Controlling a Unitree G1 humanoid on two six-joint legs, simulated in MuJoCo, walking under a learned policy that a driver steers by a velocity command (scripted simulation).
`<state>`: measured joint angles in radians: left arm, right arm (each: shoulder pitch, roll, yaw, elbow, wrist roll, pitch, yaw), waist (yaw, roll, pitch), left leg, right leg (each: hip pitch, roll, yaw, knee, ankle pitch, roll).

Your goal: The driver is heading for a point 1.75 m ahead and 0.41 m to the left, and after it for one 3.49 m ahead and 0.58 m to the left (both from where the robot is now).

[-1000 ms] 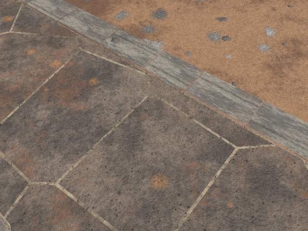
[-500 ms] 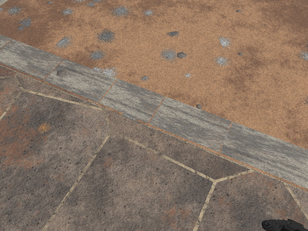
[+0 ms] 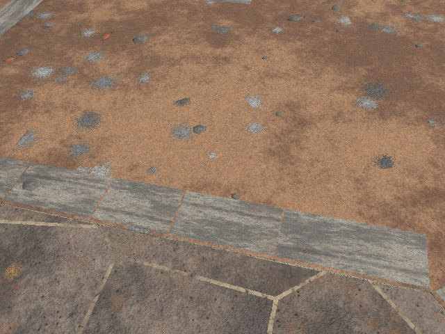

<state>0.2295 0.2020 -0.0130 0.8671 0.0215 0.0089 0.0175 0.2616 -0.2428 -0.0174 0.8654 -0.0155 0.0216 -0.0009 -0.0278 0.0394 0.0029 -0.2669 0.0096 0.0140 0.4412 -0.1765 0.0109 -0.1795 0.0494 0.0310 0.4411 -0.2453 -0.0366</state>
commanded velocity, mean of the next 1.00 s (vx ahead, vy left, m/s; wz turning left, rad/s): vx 0.00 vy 0.00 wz -0.02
